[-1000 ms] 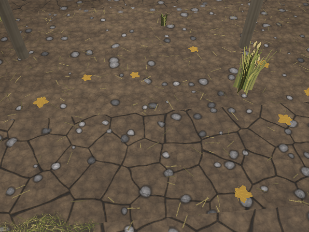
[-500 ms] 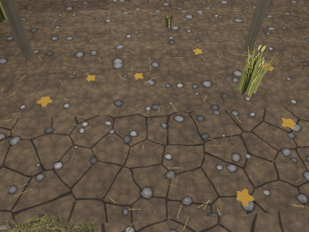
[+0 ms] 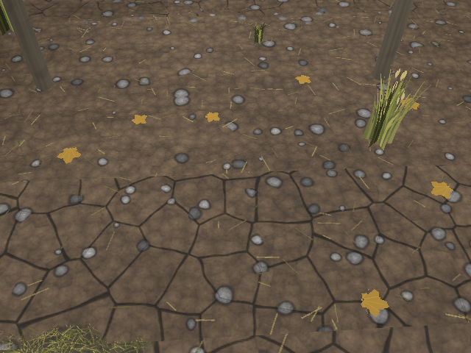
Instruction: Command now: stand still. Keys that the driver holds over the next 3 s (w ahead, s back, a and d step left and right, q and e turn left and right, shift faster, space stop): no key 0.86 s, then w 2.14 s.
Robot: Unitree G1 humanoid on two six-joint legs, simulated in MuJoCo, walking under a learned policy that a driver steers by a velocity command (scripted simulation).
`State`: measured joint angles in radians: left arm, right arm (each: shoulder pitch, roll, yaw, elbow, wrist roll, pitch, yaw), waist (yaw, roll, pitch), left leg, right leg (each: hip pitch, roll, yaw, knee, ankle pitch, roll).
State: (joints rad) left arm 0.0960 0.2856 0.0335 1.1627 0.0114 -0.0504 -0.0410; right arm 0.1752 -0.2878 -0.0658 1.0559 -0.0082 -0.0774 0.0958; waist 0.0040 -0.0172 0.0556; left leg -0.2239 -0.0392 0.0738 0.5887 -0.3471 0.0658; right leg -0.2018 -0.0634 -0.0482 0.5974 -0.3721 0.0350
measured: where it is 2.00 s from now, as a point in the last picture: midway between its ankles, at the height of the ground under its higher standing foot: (270, 335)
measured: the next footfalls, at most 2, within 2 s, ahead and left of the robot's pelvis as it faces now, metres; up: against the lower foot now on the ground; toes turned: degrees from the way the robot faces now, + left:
right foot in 1.12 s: +0.08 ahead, -0.15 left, +0.00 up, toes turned -4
left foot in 1.58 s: +0.42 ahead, +0.06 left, +0.00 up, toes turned +1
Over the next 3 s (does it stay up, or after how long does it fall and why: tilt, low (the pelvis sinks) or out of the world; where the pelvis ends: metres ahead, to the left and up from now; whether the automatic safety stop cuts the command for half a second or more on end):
stays up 1.06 -0.07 -0.15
